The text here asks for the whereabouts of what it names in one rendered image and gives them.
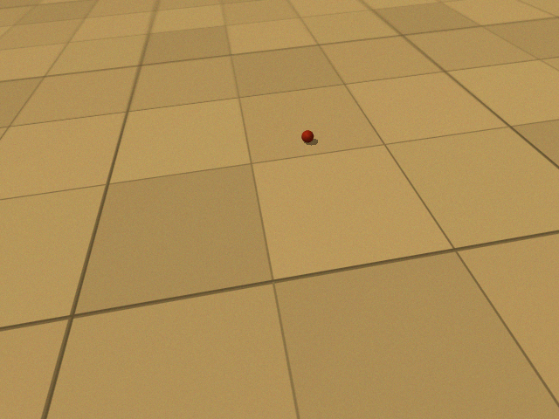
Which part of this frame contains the ball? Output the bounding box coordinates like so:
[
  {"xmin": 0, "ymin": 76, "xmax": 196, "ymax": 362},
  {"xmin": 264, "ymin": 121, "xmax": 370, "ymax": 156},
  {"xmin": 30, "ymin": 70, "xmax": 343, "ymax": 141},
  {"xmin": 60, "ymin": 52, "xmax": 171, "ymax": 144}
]
[{"xmin": 301, "ymin": 130, "xmax": 314, "ymax": 143}]

